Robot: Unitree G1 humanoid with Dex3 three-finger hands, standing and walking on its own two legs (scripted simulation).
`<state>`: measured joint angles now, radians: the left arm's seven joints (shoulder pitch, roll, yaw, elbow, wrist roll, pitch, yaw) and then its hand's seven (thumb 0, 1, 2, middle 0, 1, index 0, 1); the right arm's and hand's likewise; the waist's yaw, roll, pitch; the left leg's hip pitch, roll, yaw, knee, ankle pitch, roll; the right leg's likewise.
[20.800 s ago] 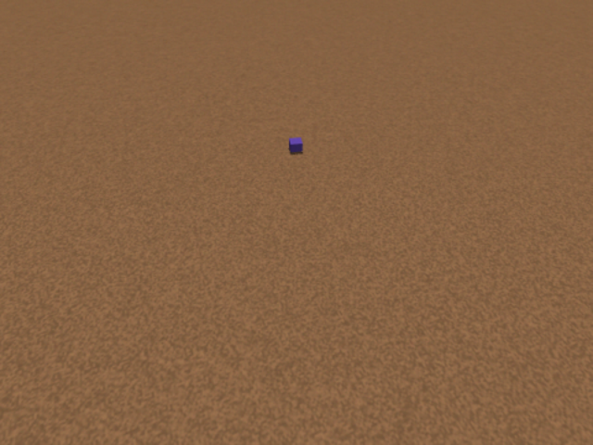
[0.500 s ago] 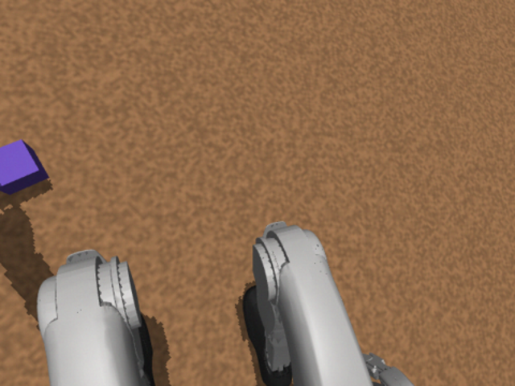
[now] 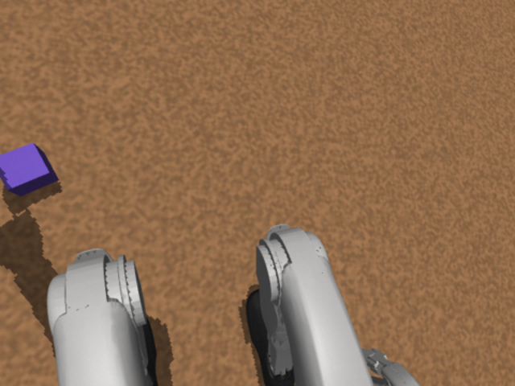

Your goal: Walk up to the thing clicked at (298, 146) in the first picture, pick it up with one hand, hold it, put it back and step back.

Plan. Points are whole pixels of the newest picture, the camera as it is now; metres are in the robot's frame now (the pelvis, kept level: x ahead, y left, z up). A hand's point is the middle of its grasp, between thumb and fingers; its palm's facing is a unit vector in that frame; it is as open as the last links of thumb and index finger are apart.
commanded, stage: rise first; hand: left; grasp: from above
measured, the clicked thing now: (26, 170) +0.48 +0.35 -0.29
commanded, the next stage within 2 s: none
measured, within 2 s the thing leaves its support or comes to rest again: neither
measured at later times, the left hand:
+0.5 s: hand out of the picture +0.42 +0.38 -0.17, palm faces -0.36 -0.22 -0.90, open 12.4 cm
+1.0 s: hand out of the picture +0.43 +0.38 -0.18, palm faces -0.36 -0.23 -0.91, open 12.6 cm
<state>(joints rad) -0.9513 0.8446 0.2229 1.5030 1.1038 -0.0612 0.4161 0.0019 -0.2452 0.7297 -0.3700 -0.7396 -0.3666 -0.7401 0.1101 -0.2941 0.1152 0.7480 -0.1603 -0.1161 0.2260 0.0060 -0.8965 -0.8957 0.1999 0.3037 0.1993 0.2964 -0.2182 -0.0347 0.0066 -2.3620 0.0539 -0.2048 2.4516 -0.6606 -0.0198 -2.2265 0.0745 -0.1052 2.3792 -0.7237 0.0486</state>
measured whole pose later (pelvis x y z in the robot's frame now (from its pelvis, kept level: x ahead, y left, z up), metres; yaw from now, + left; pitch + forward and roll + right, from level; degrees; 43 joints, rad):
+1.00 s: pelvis +0.00 +0.00 +0.00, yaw +0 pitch +31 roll -10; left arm -0.96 0.86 0.23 1.52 1.11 -0.08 0.42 0.00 -0.26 0.75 -0.35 -0.76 -0.34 -0.75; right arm 0.11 -0.30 0.13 0.75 -0.17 -0.14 0.23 0.01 -0.89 -0.89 0.20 0.30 0.20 0.30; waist -0.23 -0.04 0.03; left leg -2.36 0.05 -0.21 2.46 -0.66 -0.02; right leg -2.23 0.08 -0.11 2.38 -0.72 0.05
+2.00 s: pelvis +0.00 +0.00 -0.01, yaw -1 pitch +31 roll -10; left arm -0.95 0.88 0.23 1.54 1.13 -0.09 0.45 0.00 -0.30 0.78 -0.31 -0.79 -0.31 -0.79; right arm 0.12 -0.30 0.14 0.76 -0.18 -0.16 0.24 0.01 -0.89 -0.89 0.20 0.30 0.20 0.30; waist -0.23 -0.05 0.03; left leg -2.37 0.05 -0.22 2.47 -0.66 -0.02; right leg -2.23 0.08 -0.11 2.39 -0.72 0.05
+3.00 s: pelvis +0.00 +0.00 +0.00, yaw -1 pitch +30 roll -10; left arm -1.04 0.92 0.18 1.60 1.10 -0.06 0.44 0.00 -0.43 0.86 -0.21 -0.87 -0.21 -0.87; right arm 0.15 -0.31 0.20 0.73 -0.18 -0.16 0.20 0.01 -0.89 -0.89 0.20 0.30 0.20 0.30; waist -0.29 -0.08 0.09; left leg -2.36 0.05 -0.22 2.47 -0.65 -0.03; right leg -2.24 0.08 -0.12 2.39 -0.70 0.05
